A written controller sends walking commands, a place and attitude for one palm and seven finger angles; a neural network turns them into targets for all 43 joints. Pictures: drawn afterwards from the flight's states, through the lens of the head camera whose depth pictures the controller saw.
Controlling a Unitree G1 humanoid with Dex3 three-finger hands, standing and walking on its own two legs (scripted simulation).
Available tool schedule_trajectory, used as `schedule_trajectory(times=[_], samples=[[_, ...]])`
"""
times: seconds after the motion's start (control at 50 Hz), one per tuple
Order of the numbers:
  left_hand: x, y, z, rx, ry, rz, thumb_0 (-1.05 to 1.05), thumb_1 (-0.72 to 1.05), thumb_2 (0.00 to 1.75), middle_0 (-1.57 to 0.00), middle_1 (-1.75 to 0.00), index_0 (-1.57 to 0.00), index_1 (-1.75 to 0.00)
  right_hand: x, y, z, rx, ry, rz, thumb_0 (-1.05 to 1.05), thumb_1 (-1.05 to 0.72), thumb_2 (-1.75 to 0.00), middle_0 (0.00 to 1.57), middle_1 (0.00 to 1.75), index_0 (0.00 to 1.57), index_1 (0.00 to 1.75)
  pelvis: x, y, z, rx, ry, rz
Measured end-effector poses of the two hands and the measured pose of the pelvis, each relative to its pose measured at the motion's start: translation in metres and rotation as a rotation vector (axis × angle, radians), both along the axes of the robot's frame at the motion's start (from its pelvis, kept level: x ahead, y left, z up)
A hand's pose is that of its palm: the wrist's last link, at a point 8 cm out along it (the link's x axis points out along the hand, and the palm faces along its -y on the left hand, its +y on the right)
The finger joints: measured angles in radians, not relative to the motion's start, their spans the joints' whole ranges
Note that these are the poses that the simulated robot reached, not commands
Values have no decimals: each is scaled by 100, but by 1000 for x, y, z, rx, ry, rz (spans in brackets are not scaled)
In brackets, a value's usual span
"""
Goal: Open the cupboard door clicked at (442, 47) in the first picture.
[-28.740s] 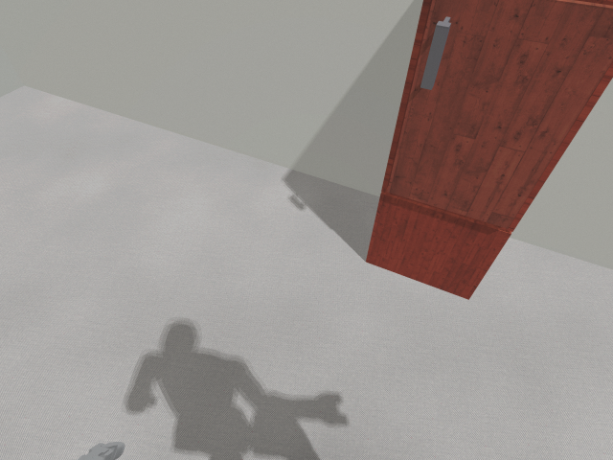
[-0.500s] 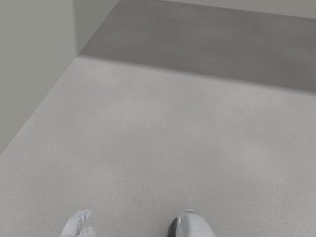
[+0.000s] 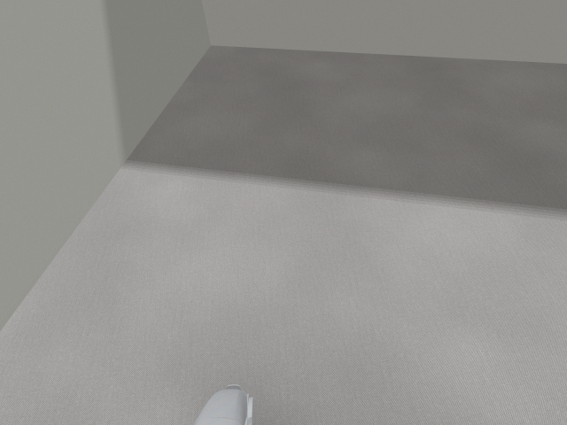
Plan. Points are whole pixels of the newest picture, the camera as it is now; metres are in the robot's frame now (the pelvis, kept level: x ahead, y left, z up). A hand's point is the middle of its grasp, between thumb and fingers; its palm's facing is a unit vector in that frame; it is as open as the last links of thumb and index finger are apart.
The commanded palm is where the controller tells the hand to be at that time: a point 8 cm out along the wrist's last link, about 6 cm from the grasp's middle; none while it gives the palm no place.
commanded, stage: walk to a spot facing it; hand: left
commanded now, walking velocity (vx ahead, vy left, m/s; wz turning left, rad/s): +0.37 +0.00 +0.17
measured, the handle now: out of the picture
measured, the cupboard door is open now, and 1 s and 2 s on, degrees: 47 47 47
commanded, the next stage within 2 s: turn to face it in 0.16 s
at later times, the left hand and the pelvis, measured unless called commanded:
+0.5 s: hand (198, 327) +0.31 +0.21 -0.17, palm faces +0.13 -0.97 -0.21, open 7.2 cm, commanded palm none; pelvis +0.26 +0.01 +0.00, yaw +6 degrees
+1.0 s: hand (209, 298) +0.38 +0.21 -0.19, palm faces +0.46 -0.87 -0.19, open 7.2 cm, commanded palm none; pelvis +0.38 -0.01 -0.02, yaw +27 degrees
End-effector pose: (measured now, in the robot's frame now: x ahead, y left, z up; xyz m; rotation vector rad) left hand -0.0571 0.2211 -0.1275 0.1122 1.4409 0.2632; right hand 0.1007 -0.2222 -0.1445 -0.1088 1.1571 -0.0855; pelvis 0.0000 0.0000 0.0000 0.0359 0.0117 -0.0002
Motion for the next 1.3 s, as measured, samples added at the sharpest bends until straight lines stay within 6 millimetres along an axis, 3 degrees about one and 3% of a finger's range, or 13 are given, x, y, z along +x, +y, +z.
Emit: schedule_trajectory(times=[0.14,0.24,0.3,0.42,0.5,0.62,0.68,0.74,0.84,0.92,1.0,1.12,1.3], samples=[[-3,-28,-9,-83,205,82,0,91,90,-20,-30,-20,-30,103,18,-5,-7,-26,57,1,-91,-90,19,30,19,30,77,8,-13,4,2,16],[39,-24,-18,-129,281,93,0,90,90,-21,-30,-21,-30,142,29,-14,-36,-24,39,1,-91,-90,20,30,20,30,140,21,-24,-31,-2,19],[102,-9,-24,-116,219,53,0,90,90,-21,-30,-21,-30,135,26,-13,-53,48,-2,0,-91,-90,20,30,20,30,169,24,-19,-18,-13,22],[265,18,-20,-48,-71,5,1,92,90,-20,-30,-20,-30,108,12,3,-99,296,6,0,-93,-90,20,30,20,30,221,20,-3,-38,-1,76],[350,33,-14,2,-189,-20,2,95,90,-20,-30,-20,-30,109,3,10,-88,404,-6,0,-92,-90,20,30,20,30,256,8,-1,-50,11,112],[457,26,-10,56,-322,-59,1,93,90,-20,-30,-20,-30,152,-24,-4,-74,463,-11,1,-91,-90,20,30,20,30,313,-19,-15,-41,28,177],[486,15,-5,77,-388,-42,0,92,90,-20,-30,-20,-30,197,-41,-13,-87,436,29,1,-91,-90,20,30,20,30,330,-28,-19,-35,19,222],[489,3,1,71,-402,11,0,91,90,-20,-30,-20,-30,260,-52,-12,-113,353,101,1,-91,-90,20,30,20,30,342,-31,-13,-22,1,272],[464,-10,-5,28,-343,114,0,90,90,-21,-30,-21,-30,377,-47,4,-140,145,229,1,-91,-90,19,30,19,30,359,-31,-5,-11,-7,351],[438,3,-15,33,-319,227,-2,92,90,-21,-30,-21,-30,451,-23,18,-164,11,345,1,-91,-90,19,30,19,30,368,-25,-9,-26,-12,417],[406,24,-37,35,-271,311,-2,92,90,-21,-30,-21,-30,504,14,24,-188,-92,455,1,-91,-90,19,30,19,30,376,-9,-23,-48,-13,470],[369,46,-37,66,-167,395,0,91,90,-20,-30,-20,-30,522,50,27,-184,-122,552,0,-91,-90,19,30,20,30,382,0,-21,-61,7,523],[367,38,-3,124,-170,473,0,91,90,-20,-30,-20,-30,506,55,13,-126,35,616,1,-90,-90,20,30,20,30,402,-10,-4,-66,19,618]])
